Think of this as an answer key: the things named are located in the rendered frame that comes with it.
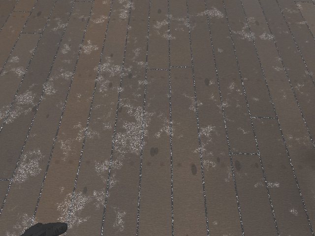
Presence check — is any left robot hand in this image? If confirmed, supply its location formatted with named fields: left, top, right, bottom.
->
left=20, top=222, right=68, bottom=236

